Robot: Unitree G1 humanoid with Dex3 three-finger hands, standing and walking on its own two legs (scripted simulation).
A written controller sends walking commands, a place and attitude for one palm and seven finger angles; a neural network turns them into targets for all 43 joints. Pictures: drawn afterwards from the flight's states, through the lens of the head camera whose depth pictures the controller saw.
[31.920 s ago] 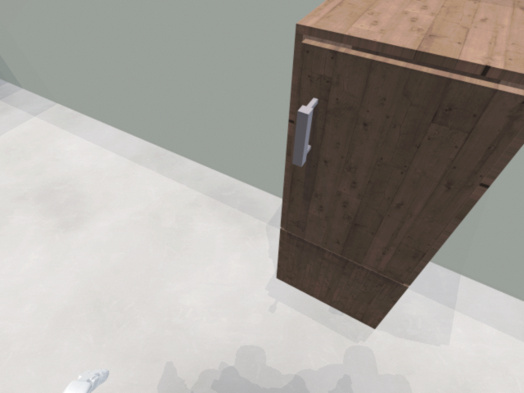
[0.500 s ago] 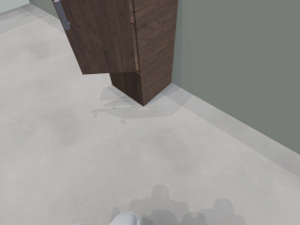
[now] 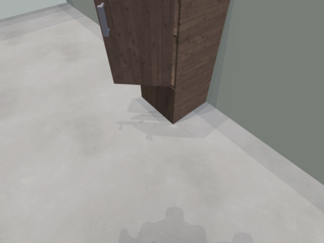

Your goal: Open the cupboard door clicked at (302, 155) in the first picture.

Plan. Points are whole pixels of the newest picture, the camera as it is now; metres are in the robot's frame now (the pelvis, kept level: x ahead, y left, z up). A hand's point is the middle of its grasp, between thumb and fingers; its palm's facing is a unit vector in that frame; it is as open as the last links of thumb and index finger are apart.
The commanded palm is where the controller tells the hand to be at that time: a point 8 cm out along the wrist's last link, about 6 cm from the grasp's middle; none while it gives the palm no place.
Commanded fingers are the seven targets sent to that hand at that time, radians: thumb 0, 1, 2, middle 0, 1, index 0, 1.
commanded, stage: take the last steps up to it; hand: left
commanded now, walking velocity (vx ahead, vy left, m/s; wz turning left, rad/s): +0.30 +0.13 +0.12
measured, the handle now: (104, 19) +1.05 +0.35 +0.05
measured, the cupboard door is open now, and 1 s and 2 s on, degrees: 45 45 45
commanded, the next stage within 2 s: come to a stop and stand still in 1.10 s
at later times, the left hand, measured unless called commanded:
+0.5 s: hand out of the picture +0.08 +0.25 -0.19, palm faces +0.17 -0.97 -0.16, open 7.4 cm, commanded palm none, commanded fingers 0.00 0.90 0.90 -0.20 -0.30 -0.20 -0.30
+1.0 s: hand (94, 161) +0.39 +0.27 -0.16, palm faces +0.09 -0.97 -0.22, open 7.2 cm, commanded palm none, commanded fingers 0.00 0.90 0.90 -0.20 -0.30 -0.20 -0.30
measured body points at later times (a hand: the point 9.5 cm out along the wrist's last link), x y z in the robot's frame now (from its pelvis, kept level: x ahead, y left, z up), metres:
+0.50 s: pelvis +0.15 +0.08 -0.02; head +0.18 +0.10 +0.43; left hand +0.07 +0.30 -0.18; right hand +0.26 -0.15 -0.15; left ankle +0.19 +0.19 -0.74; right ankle +0.06 -0.08 -0.69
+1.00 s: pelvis +0.33 +0.08 +0.00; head +0.35 +0.07 +0.45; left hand +0.38 +0.32 -0.14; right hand +0.33 -0.15 -0.16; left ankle +0.31 +0.22 -0.68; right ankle +0.34 +0.00 -0.74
